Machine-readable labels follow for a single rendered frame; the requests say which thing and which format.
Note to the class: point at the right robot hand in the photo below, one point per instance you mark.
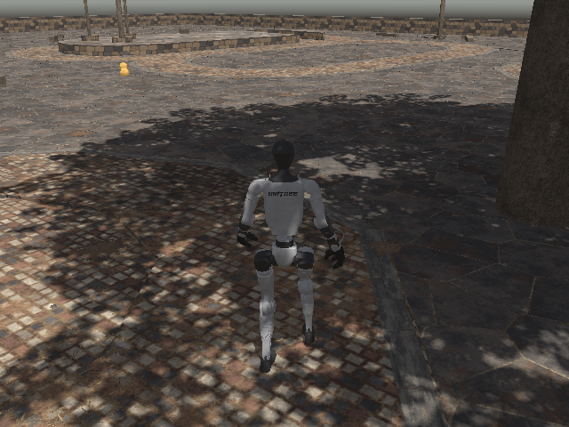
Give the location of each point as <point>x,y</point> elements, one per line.
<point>337,255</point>

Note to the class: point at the robot left upper arm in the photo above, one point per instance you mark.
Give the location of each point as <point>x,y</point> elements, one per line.
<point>255,188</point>

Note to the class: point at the left robot shin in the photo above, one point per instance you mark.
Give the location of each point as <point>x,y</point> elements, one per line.
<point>266,331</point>

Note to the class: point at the robot right upper arm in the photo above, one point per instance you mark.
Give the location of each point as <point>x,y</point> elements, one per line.
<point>316,201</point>

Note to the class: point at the right robot forearm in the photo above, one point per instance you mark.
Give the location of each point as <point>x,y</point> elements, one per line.
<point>330,236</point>

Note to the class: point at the left robot forearm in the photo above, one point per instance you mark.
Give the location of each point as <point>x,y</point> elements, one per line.
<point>242,229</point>

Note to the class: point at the robot left foot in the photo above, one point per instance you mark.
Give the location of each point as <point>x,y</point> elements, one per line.
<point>265,365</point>

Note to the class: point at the left robot hand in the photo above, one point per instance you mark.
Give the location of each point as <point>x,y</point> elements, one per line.
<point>245,243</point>

